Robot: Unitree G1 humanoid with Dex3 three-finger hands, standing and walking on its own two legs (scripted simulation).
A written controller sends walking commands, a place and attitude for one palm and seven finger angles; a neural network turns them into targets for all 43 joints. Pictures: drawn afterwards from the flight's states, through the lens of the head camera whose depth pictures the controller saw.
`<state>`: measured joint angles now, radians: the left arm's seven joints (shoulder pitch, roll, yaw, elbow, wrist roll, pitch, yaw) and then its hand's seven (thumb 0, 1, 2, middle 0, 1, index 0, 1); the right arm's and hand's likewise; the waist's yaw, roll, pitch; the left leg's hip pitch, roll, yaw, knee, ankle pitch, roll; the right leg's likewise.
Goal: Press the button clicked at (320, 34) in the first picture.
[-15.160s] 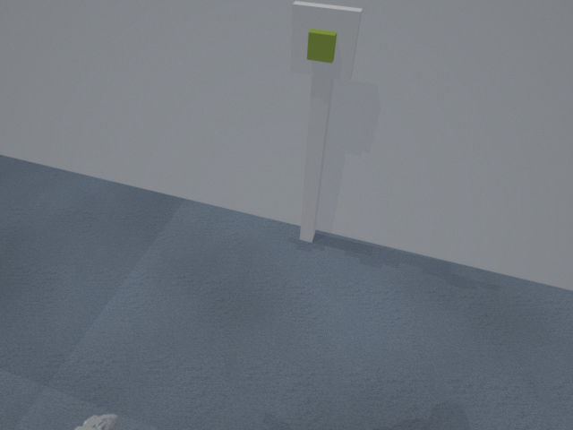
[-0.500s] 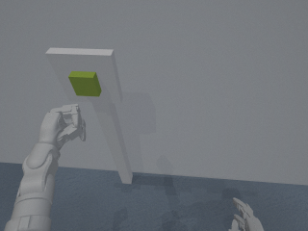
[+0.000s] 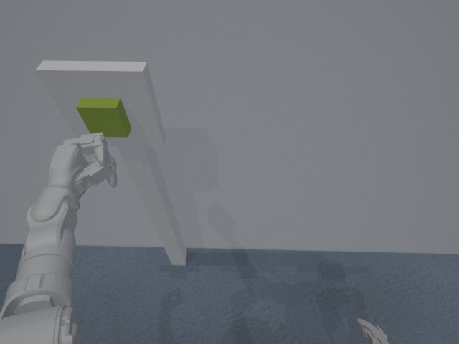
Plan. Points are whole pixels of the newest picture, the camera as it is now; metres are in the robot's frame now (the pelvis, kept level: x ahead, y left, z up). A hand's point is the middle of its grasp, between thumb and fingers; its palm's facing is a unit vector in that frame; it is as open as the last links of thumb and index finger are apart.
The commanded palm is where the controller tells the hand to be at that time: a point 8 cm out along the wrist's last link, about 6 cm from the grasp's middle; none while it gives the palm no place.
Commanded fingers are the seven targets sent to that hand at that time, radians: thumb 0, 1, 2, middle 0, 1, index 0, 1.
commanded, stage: aim a knuckle at the button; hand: left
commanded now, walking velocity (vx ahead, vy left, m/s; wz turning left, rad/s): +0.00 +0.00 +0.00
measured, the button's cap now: (106, 116) +0.49 +0.24 +0.13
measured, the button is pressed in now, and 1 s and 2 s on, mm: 0 0 9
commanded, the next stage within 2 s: press the button with the knuckle in 0.82 s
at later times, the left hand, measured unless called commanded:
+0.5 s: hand (103, 171) +0.38 +0.22 +0.10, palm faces -0.01 -1.00 +0.00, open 3.1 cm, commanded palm +0.35 +0.28 +0.10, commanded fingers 0.00 0.90 0.90 -1.30 -1.50 -1.30 -1.50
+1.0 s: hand (107, 175) +0.37 +0.22 +0.10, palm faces -0.01 -1.00 -0.01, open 3.1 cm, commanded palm +0.35 +0.27 +0.10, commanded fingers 0.00 0.90 0.90 -1.30 -1.50 -1.30 -1.50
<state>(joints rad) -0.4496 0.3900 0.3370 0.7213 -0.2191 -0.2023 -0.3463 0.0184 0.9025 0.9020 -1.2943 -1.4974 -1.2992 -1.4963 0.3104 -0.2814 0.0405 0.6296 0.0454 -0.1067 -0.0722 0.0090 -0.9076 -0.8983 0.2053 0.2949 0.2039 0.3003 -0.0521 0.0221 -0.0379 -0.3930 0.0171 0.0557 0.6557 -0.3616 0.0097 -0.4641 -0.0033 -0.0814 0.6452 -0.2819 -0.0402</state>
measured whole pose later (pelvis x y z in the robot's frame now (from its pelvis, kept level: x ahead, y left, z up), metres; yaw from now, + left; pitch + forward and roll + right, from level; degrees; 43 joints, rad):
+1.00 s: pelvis +0.00 +0.01 +0.00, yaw +0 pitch +5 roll +0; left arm -0.37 0.33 0.30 0.61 -0.22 -0.18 -0.31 0.02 0.90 0.90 -1.30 -1.50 -1.30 -1.50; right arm 0.30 -0.26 0.05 0.59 0.04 -0.07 -0.06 0.01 -0.91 -0.90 0.21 0.29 0.20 0.30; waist -0.03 0.02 -0.05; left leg -0.39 0.01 0.05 0.67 -0.38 0.02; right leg -0.45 -0.01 -0.08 0.65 -0.29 -0.03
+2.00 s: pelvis -0.02 +0.00 -0.01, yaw +1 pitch +11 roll -1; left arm -0.82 0.51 0.35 1.13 -0.15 -0.30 -0.39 0.02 0.77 0.91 -1.29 -1.50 -1.36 -1.50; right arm 0.35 -0.29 0.05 0.64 0.04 -0.04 -0.07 0.01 -0.91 -0.90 0.21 0.29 0.20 0.30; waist -0.10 0.01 -0.04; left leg -0.59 0.02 0.03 0.78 -0.38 0.02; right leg -0.63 0.00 -0.10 0.72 -0.28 -0.04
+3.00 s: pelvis +0.00 +0.01 -0.01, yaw -1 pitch +9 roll -1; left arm -0.54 0.41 0.36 0.82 -0.22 -0.25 -0.36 0.02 0.88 0.90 -1.29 -1.50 -1.30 -1.50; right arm 0.35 -0.28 0.05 0.56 0.05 -0.04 -0.05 0.01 -0.91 -0.90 0.21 0.29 0.20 0.30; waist -0.07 0.02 -0.07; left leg -0.50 0.03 0.06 0.73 -0.39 0.02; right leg -0.56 0.01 -0.07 0.69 -0.29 -0.03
